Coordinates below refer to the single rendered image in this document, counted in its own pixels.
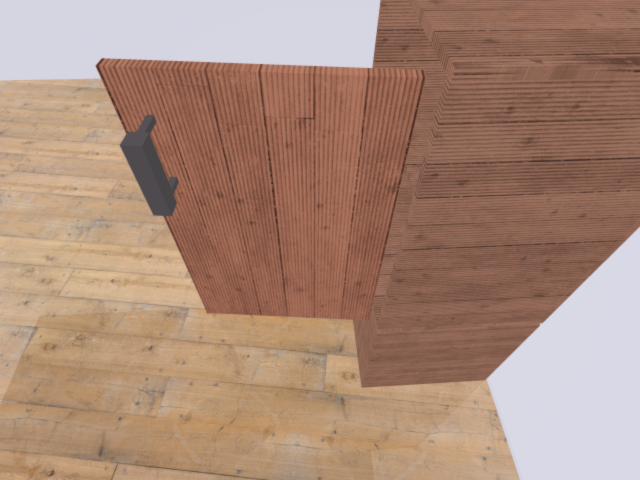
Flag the cupboard door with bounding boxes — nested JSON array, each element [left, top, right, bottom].
[[95, 58, 426, 321]]

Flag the handle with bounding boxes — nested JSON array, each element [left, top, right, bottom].
[[120, 115, 179, 216]]

